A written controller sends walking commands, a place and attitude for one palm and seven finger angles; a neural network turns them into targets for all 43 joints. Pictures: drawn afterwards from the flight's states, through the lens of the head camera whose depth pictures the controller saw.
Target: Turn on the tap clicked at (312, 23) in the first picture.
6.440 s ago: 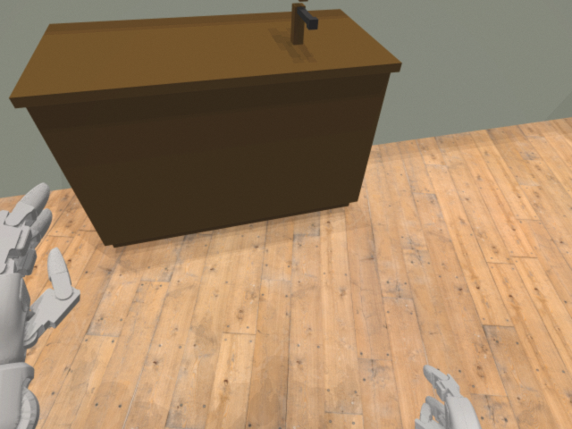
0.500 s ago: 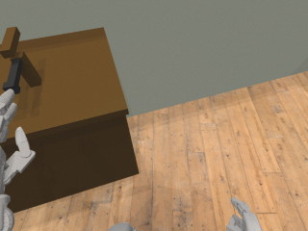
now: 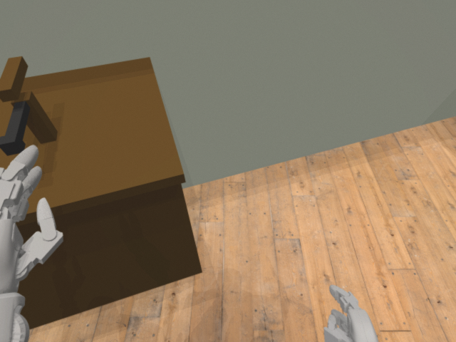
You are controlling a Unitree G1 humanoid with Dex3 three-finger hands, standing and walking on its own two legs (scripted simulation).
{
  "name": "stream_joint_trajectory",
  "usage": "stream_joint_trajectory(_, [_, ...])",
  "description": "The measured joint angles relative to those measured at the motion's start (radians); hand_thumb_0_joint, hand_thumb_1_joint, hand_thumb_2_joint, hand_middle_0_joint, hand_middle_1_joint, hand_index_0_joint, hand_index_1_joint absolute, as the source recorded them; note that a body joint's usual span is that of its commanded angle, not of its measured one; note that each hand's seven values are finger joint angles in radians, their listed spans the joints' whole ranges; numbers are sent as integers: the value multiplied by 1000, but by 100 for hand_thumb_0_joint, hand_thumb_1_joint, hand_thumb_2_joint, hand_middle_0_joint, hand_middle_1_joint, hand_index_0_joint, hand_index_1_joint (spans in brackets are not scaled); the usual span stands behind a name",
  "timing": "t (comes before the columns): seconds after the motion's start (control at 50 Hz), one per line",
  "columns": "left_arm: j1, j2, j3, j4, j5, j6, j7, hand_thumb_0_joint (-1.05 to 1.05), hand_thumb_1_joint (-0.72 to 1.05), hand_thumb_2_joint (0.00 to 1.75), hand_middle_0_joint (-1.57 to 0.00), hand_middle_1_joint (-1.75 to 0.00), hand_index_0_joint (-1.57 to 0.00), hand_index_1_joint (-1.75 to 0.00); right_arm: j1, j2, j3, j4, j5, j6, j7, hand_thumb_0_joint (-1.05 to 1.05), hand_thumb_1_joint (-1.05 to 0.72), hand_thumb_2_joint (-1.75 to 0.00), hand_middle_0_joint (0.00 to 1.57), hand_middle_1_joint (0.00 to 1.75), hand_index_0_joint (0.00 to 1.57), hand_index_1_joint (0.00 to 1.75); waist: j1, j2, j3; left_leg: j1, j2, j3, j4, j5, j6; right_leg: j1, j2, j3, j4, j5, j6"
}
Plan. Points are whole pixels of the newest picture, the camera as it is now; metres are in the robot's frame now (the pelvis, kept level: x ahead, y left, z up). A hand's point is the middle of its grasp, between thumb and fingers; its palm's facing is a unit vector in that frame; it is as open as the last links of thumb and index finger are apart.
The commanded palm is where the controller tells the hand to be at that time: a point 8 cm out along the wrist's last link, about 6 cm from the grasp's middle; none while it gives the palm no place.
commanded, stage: come to a stop and stand still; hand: left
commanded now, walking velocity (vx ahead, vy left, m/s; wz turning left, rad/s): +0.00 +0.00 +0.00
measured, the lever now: (12, 144) +0.41 +0.44 +0.12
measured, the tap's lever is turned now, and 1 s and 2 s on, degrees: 0 0 0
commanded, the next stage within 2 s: look again from close up in 1.06 s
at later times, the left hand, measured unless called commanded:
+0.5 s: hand (3, 251) +0.19 +0.29 +0.16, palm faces +0.37 -0.85 -0.38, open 7.4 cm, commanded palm +0.13 +0.31 +0.18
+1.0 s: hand (27, 220) +0.23 +0.28 +0.17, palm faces +0.34 -0.87 -0.35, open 7.4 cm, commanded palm +0.17 +0.31 +0.18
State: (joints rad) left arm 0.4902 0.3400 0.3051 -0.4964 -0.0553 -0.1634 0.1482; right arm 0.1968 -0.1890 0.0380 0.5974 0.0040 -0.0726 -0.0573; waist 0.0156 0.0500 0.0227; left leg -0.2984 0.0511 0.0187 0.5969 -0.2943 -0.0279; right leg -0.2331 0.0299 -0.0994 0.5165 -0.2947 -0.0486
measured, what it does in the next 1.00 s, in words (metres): stands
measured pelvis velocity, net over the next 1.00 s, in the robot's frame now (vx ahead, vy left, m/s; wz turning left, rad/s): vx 0.00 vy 0.04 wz -0.02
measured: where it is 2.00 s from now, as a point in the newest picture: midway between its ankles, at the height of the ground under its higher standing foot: outside the picture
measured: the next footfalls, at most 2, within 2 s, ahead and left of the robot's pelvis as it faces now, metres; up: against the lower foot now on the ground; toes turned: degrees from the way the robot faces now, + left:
none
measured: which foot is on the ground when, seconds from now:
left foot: down 0.00-1.00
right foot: down 0.00-1.00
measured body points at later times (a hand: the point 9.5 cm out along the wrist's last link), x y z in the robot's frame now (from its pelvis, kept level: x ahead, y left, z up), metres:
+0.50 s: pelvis -0.04 +0.04 +0.00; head -0.02 +0.06 +0.45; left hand +0.16 +0.33 +0.18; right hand +0.13 -0.19 -0.06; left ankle +0.01 +0.11 -0.73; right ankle -0.01 -0.09 -0.73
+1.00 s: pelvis +0.00 +0.04 +0.01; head +0.02 +0.06 +0.46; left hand +0.20 +0.33 +0.19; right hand +0.18 -0.19 -0.05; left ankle +0.01 +0.11 -0.73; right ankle -0.01 -0.09 -0.73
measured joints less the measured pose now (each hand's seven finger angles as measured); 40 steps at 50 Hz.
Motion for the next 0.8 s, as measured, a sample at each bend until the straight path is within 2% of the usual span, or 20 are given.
stream_joint_trajectory(0.04, [-18,4,1,21,1,1,1,1,89,90,-21,-30,-21,-31,7,-7,-6,20,0,8,-9,1,-90,-90,20,30,20,30,-5,-10,-1,23,-10,-5,-35,7,14,2,-5,-3,5,-2,3])
stream_joint_trajectory(0.1, [-33,10,12,44,2,8,3,1,89,90,-21,-30,-21,-31,16,-13,-8,26,-2,20,-19,1,-90,-90,20,30,20,30,-2,-37,2,47,-19,7,-78,28,15,12,-14,9,-16,14,9])
stream_joint_trajectory(0.12, [-87,44,26,60,37,12,-22,1,88,90,-21,-30,-21,-31,36,-13,-26,17,-11,0,-19,1,-90,-90,20,30,20,30,16,-38,8,30,-12,9,-63,35,20,11,-8,4,-30,25,10])
stream_joint_trajectory(0.14, [-167,92,52,103,51,-9,-45,1,88,90,-22,-30,-21,-31,49,-12,-37,20,-13,-22,-15,1,-90,-90,20,30,20,30,35,-47,15,1,-13,-1,-27,44,27,3,-5,-1,-36,36,5])
stream_joint_trajectory(0.18, [-292,134,105,192,41,-53,-56,1,88,90,-22,-30,-21,-31,50,-23,-42,22,0,-46,8,1,-90,-90,20,30,20,30,61,-63,40,-16,-25,-10,0,45,29,-3,2,11,-45,58,0])
stream_joint_trajectory(0.2, [-316,127,123,208,26,-62,-47,1,88,90,-22,-30,-21,-31,48,-36,-42,13,7,-55,22,1,-90,-90,20,30,20,30,57,-58,50,-3,-30,-10,-31,67,31,1,8,17,-51,67,3])
stream_joint_trajectory(0.24, [-301,93,127,184,1,-71,-30,1,89,90,-21,-30,-21,-31,40,-51,-48,3,13,-72,44,1,-90,-90,20,30,20,30,32,-58,59,28,-38,0,-78,58,45,4,3,30,-49,74,14])
stream_joint_trajectory(0.3, [-178,45,72,105,-8,-87,-34,1,89,90,-20,-30,-20,-30,34,-54,-53,-13,10,-80,53,1,-90,-90,20,30,20,30,-2,-76,47,47,-59,28,-115,84,63,5,-19,56,-55,83,33])
stream_joint_trajectory(0.36, [-70,40,18,68,5,-101,-56,1,89,90,-21,-30,-20,-30,44,-42,-48,-33,9,-82,43,1,-90,-90,20,30,20,30,-18,-92,29,47,-75,38,-131,96,77,-5,-34,66,-50,83,43])
stream_joint_trajectory(0.42, [-53,66,21,77,18,-104,-67,1,89,90,-21,-30,-21,-31,57,-23,-37,-39,5,-86,31,1,-90,-90,20,30,20,30,-8,-104,31,42,-85,31,-133,101,84,-13,-40,64,-36,62,46])
stream_joint_trajectory(0.48, [-95,74,53,97,19,-101,-60,1,88,90,-22,-30,-21,-31,63,-7,-22,-30,2,-95,33,1,-90,-90,20,30,20,30,17,-109,39,37,-92,21,-124,102,87,-9,-43,62,-37,77,46])
stream_joint_trajectory(0.54, [-139,47,68,100,19,-99,-45,1,88,90,-21,-30,-21,-31,59,5,-3,-9,-4,-106,42,1,-90,-90,20,30,20,30,40,-103,34,41,-93,13,-122,98,88,4,-42,57,-51,85,50])
stream_joint_trajectory(0.62, [-165,-4,41,93,28,-97,-34,1,89,90,-21,-30,-21,-30,47,18,15,8,-13,-113,52,1,-90,-90,20,30,20,30,59,-92,13,54,-90,10,-139,98,87,29,-37,57,-92,95,55])
stream_joint_trajectory(0.7, [-169,-18,10,109,37,-81,-39,1,89,90,-21,-30,-20,-30,25,26,25,4,-21,-101,54,1,-90,-90,20,30,20,30,53,-82,-2,67,-87,11,-160,100,87,48,-33,59,-130,107,56])
stream_joint_trajectory(0.8, [-148,4,9,117,29,-52,-51,1,89,90,-21,-30,-20,-30,0,23,26,-22,-23,-77,47,1,-90,-90,20,30,20,30,28,-75,-5,75,-83,12,-175,95,85,63,-28,61,-162,112,56])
